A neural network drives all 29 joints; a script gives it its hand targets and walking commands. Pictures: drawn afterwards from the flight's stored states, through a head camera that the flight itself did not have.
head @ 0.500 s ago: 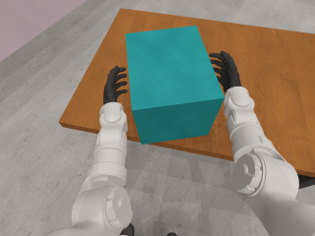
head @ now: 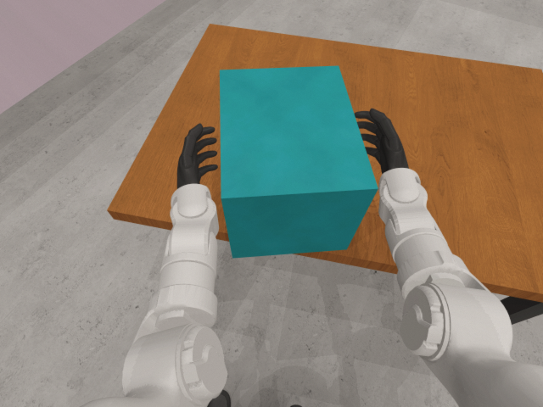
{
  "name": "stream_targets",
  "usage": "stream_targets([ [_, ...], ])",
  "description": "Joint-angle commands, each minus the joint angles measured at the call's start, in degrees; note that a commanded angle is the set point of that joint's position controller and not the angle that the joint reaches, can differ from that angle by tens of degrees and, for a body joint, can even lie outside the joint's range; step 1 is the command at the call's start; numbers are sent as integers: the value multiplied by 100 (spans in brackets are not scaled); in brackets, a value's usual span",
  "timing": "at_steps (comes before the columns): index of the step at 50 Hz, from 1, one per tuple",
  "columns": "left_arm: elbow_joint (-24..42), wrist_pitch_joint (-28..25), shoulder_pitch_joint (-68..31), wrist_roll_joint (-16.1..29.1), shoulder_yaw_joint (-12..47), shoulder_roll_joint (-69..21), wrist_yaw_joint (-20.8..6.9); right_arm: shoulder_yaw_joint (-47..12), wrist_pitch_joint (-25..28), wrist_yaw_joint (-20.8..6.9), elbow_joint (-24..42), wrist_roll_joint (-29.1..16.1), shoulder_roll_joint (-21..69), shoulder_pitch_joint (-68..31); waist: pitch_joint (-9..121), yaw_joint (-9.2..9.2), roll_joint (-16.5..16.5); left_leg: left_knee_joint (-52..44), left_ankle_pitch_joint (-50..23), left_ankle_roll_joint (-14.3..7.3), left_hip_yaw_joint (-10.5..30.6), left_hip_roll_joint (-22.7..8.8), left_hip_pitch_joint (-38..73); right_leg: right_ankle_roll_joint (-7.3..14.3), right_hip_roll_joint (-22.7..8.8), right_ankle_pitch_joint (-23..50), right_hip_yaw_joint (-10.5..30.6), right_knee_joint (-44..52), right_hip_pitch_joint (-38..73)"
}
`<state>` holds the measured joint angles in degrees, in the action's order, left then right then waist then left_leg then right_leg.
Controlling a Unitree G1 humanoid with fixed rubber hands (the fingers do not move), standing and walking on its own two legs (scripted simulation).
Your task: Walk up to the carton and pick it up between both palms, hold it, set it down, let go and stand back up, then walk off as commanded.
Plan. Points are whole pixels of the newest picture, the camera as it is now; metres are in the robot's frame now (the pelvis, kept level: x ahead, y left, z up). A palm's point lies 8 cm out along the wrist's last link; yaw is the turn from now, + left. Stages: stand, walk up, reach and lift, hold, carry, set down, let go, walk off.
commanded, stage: reach and lift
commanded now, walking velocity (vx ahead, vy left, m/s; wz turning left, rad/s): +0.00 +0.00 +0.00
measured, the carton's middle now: (285, 162) +0.49 +0.02 +0.02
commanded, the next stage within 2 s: none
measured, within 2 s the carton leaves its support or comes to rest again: leaves its support in 0.32 s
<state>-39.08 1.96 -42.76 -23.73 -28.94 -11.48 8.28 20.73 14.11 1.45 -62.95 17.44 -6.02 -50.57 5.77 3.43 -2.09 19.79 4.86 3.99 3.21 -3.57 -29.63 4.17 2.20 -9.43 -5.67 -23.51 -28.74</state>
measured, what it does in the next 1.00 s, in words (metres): stands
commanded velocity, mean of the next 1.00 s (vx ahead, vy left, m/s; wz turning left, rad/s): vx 0.00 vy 0.00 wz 0.00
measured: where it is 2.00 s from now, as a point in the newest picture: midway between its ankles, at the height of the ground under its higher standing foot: outside the picture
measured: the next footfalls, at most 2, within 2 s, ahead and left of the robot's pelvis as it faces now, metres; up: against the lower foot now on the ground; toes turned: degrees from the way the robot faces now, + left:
none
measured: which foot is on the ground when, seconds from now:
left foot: down 0.00-1.00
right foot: down 0.00-1.00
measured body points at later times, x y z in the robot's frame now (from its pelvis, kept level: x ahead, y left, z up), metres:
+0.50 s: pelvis -0.03 +0.01 +0.00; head +0.00 +0.03 +0.45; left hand +0.38 +0.17 +0.08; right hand +0.41 -0.12 +0.10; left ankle +0.04 +0.17 -0.74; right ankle +0.01 -0.07 -0.74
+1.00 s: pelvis -0.02 +0.03 +0.01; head -0.01 +0.05 +0.45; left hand +0.40 +0.19 +0.13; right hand +0.41 -0.11 +0.15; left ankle +0.04 +0.17 -0.74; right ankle +0.01 -0.07 -0.74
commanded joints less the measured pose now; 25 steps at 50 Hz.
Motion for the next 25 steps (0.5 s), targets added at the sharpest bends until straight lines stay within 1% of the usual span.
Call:
stream_targets([
  [1,378,-122,-2518,508,2176,-2402,-938,-1624,172,-369,462,-312,3182,-2582,3514,-21,-60,-266,-842,-468,-778,346,1591,-969,-440,4357,281,186,3759],
  [2,571,-156,-2854,635,2342,-2473,-911,-1634,241,-393,601,-263,3137,-2731,3891,-61,-6,-229,-939,-408,-762,333,1735,-931,-382,4225,211,187,3629],
  [3,656,-145,-2804,667,2537,-2623,-898,-1758,225,-341,481,-362,3303,-2564,3889,-238,-32,-123,-1067,-382,-698,318,1967,-871,-376,4309,228,239,3579],
  [4,375,-85,-2535,617,2464,-2474,-963,-1817,100,-310,455,-398,3402,-2328,3574,-109,-130,-157,-983,-417,-751,351,1828,-874,-408,4371,284,283,3656],
  [5,397,-75,-2522,633,2476,-2422,-969,-1806,44,-288,303,-462,3420,-2239,3384,-193,-5,-189,-680,-396,-724,360,1696,-905,-455,4135,341,329,3752],
  [6,565,-16,-2622,764,2718,-2512,-990,-1836,34,-231,446,-549,3455,-2242,3448,-340,-8,-195,-834,-361,-704,382,1867,-901,-368,4115,260,305,3648],
  [7,485,-24,-2682,699,2629,-2555,-974,-1864,29,-275,564,-540,3452,-2413,3439,-185,48,-172,-838,-401,-669,365,1866,-856,-369,3981,283,333,3669],
  [8,542,-7,-2690,740,2678,-2482,-962,-1847,50,-282,690,-610,3376,-2509,3496,-246,-8,-185,-736,-400,-655,344,1961,-860,-376,3793,285,361,3550],
  [9,625,-6,-2998,853,2806,-2546,-938,-1881,68,-293,759,-580,3370,-2637,3654,-298,123,-137,-710,-372,-657,328,2056,-793,-368,3633,248,414,3526],
  [10,770,12,-2896,888,2955,-2635,-913,-1890,64,-283,921,-627,3343,-2597,3725,-356,122,-99,-929,-336,-653,319,2235,-751,-331,3606,209,422,3437],
  [11,696,33,-2902,869,2944,-2562,-900,-1918,6,-265,852,-644,3445,-2538,3509,-317,195,-110,-796,-305,-655,340,2307,-767,-335,3397,231,494,3310],
  [12,842,82,-3203,1044,3153,-2676,-870,-1887,-23,-296,972,-726,3362,-2742,3783,-405,328,-66,-845,-271,-677,342,2358,-690,-252,3074,162,477,3206],
  [13,920,166,-3176,1105,3294,-2701,-868,-1855,-83,-267,918,-768,3413,-2600,3801,-450,344,-25,-812,-276,-654,332,2464,-676,-266,2982,165,518,3110],
  [14,911,102,-3311,1166,3360,-2711,-836,-1973,-43,-313,1226,-839,3535,-2904,3857,-377,201,-21,-708,-304,-646,350,2465,-681,-209,2679,192,509,3026],
  [15,769,230,-3354,1181,3349,-2561,-846,-1880,-222,-237,1107,-811,3520,-2741,3566,-513,235,-67,-396,-304,-622,364,2413,-677,-267,2314,183,609,2967],
  [16,790,267,-3503,1238,3390,-2583,-871,-1751,-319,-188,1023,-786,3660,-2685,3487,-613,106,-76,-99,-343,-631,389,2162,-693,-322,2041,267,693,3171],
  [17,870,288,-3567,1249,3397,-2568,-870,-1714,-347,-180,1210,-808,3726,-2791,3488,-543,64,-107,-72,-363,-696,432,2063,-742,-299,2036,284,586,3150],
  [18,1138,264,-3974,1353,3510,-2748,-808,-1879,-292,-246,1471,-921,3771,-3330,3914,-500,220,-88,-119,-357,-617,379,2287,-682,-264,1869,256,582,3079],
  [19,922,343,-3961,1338,3432,-2596,-836,-1714,-400,-200,1286,-867,3747,-3108,3609,-646,90,-166,201,-408,-634,404,2097,-711,-349,1614,275,664,3051],
  [20,800,425,-3800,1354,3430,-2544,-895,-1768,-538,-154,1304,-871,3970,-2951,3426,-584,39,-184,452,-465,-645,447,1903,-763,-441,1529,405,647,3256],
  [21,964,395,-4188,1328,3322,-2519,-836,-1732,-561,-200,1272,-883,3955,-3267,3531,-447,40,-239,445,-479,-678,444,1929,-730,-329,1321,348,599,3138],
  [22,910,481,-4073,1287,3236,-2414,-876,-1683,-654,-141,1252,-828,3998,-3057,3326,-549,-79,-245,561,-535,-689,465,1694,-788,-453,1410,443,648,3409],
  [23,1048,438,-4322,1271,3165,-2449,-868,-1819,-634,-212,1477,-902,4045,-3463,3575,-330,-6,-284,366,-544,-706,464,1803,-818,-382,1455,397,538,3421],
  [24,800,581,-4171,1230,3114,-2286,-872,-1685,-773,-177,1204,-857,3899,-3244,3317,-474,-20,-351,674,-548,-706,467,1811,-796,-404,1168,395,661,3270],
  [25,845,587,-4354,1155,3008,-2237,-877,-1648,-792,-219,1231,-814,3921,-3377,3112,-410,40,-429,897,-595,-738,478,1767,-807,-412,676,413,725,3234],
])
